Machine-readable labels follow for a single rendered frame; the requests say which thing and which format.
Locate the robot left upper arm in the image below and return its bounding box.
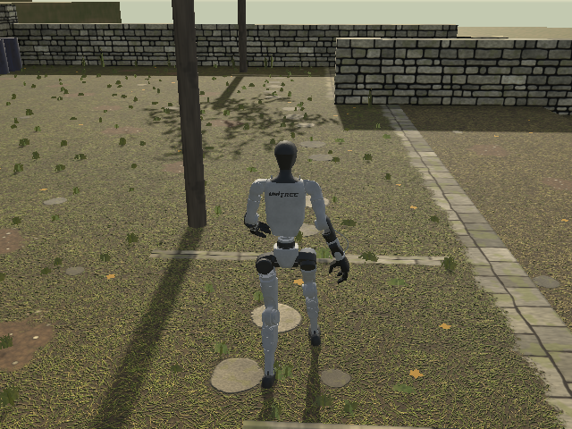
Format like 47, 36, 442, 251
245, 179, 268, 225

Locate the robot right thigh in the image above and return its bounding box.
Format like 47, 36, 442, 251
299, 248, 316, 299

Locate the robot right hand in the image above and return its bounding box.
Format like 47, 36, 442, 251
329, 257, 349, 284

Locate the robot right forearm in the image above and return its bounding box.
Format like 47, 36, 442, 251
322, 216, 345, 261

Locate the robot left forearm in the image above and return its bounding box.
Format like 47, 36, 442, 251
244, 212, 259, 231

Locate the robot right upper arm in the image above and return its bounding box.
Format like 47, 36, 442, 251
304, 180, 329, 231

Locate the robot left hand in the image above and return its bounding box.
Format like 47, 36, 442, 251
250, 220, 271, 238

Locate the robot right shin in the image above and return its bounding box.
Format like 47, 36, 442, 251
306, 282, 319, 334

